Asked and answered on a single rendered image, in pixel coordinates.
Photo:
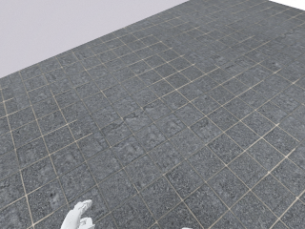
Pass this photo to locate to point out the robot left hand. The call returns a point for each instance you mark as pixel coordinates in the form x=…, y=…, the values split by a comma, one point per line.
x=73, y=219

